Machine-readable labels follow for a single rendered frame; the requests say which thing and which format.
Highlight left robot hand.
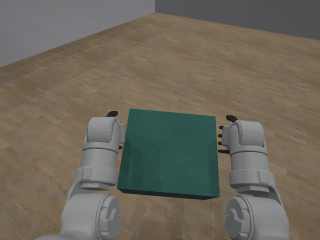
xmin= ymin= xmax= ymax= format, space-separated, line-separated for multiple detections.
xmin=106 ymin=111 xmax=123 ymax=149

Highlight right robot forearm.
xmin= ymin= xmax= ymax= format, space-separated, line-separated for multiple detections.
xmin=221 ymin=120 xmax=290 ymax=234

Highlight left robot forearm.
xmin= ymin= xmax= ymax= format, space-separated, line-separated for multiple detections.
xmin=60 ymin=117 xmax=125 ymax=229

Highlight carton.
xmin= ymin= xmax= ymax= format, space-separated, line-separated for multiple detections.
xmin=117 ymin=108 xmax=220 ymax=200

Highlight right robot upper arm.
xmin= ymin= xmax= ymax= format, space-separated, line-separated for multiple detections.
xmin=224 ymin=195 xmax=290 ymax=240

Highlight right robot hand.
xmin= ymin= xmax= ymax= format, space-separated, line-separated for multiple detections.
xmin=218 ymin=115 xmax=238 ymax=154

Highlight left robot upper arm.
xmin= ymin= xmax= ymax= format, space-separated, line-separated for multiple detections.
xmin=34 ymin=193 xmax=121 ymax=240

